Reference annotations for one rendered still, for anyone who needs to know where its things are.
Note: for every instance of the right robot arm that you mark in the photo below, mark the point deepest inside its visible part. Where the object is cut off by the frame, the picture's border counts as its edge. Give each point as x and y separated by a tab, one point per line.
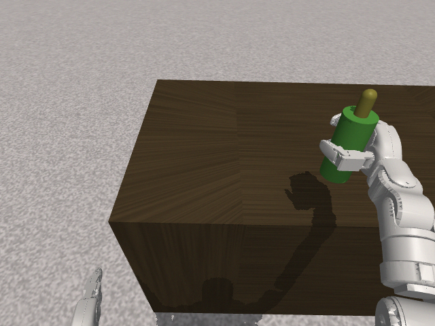
407	234

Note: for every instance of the left robot hand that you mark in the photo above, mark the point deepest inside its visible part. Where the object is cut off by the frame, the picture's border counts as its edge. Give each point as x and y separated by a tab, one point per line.
88	311

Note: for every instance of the bottle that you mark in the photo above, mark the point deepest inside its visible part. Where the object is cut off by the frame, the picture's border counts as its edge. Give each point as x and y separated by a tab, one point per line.
353	131

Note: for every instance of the right robot hand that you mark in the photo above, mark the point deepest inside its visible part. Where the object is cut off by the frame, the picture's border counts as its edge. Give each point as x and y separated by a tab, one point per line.
383	143

